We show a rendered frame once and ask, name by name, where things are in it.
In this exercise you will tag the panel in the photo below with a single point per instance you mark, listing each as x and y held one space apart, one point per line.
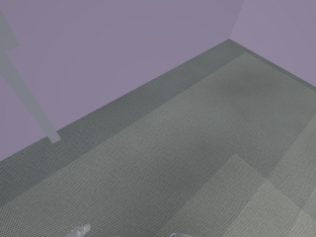
8 40

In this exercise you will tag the left robot hand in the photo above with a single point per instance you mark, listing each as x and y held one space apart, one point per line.
79 231

